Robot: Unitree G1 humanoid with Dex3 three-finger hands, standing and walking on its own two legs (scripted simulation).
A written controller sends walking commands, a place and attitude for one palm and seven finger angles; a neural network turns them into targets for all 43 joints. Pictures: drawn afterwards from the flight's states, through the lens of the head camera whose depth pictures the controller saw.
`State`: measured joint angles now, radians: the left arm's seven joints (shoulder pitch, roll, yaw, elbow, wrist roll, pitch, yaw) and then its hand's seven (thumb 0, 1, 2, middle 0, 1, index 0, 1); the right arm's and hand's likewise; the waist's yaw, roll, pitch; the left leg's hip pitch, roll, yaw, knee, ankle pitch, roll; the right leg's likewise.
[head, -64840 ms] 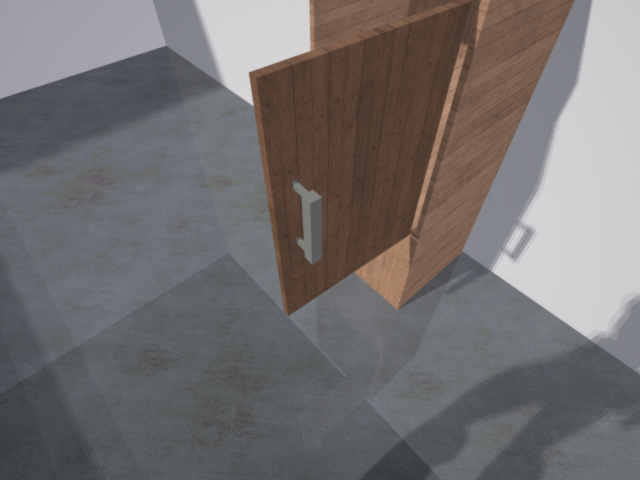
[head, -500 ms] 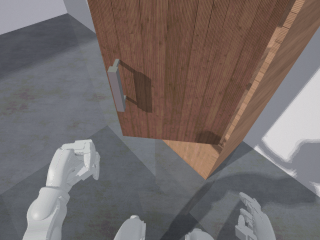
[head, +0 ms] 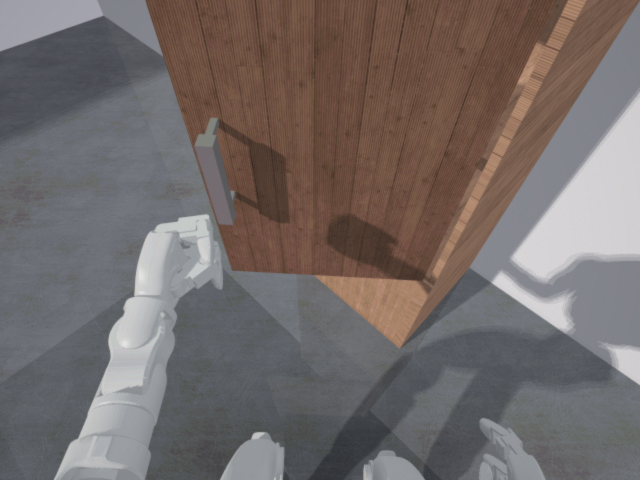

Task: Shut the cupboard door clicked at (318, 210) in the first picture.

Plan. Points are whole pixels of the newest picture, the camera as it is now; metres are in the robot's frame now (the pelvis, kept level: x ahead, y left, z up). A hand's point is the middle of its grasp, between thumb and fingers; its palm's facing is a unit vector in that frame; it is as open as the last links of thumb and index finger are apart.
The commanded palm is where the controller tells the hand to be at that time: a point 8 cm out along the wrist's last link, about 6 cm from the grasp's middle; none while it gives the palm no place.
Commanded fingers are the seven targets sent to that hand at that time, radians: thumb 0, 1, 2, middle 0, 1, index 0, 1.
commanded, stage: bring the fist close to the handle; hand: left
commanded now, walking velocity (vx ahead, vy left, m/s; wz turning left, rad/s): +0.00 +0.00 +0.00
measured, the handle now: (220, 174) +0.52 +0.17 +0.06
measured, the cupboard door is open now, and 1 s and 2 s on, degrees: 41 41 26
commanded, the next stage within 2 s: push the door shut along its arc in 0.62 s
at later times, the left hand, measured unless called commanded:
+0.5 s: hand (230, 230) +0.41 +0.13 +0.06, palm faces -0.03 -1.00 -0.02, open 3.1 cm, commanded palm +0.39 +0.19 +0.06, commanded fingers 0.00 0.90 0.90 -1.30 -1.50 -1.30 -1.50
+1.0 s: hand (239, 214) +0.44 +0.13 +0.06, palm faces -0.10 -0.99 -0.03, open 3.1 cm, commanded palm +0.43 +0.18 +0.06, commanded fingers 0.00 0.90 0.90 -1.30 -1.50 -1.30 -1.50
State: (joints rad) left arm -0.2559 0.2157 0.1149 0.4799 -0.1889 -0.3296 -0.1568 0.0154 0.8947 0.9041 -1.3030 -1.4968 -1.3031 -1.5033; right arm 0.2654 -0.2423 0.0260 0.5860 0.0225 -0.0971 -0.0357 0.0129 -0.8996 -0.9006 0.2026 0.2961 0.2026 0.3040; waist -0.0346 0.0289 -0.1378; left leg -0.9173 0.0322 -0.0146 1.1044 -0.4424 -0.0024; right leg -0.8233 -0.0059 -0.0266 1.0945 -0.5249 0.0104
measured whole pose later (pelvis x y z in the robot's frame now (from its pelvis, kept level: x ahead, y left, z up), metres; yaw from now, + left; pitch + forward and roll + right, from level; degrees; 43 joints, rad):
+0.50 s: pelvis +0.00 -0.01 +0.00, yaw -1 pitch +17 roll -1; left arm -0.48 0.24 0.20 0.77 -0.17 -0.41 -0.16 0.02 0.90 0.90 -1.30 -1.50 -1.30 -1.50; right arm 0.34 -0.25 0.00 0.62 0.02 -0.02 -0.01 0.01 -0.90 -0.90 0.20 0.30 0.20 0.30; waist -0.07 0.03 -0.14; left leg -0.95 0.05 0.00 1.10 -0.44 -0.01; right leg -0.88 0.01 -0.01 1.10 -0.52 0.00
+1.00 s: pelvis -0.01 -0.01 -0.01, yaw +0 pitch +18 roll -1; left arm -0.69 0.29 0.20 0.98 -0.14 -0.43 -0.21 0.02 0.89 0.90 -1.30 -1.50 -1.30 -1.50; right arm 0.27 -0.25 0.02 0.63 0.02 -0.04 -0.02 0.01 -0.90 -0.90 0.20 0.30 0.20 0.30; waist -0.08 0.03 -0.14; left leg -1.01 0.04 -0.02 1.14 -0.44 -0.02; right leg -0.93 0.00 -0.03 1.14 -0.53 0.00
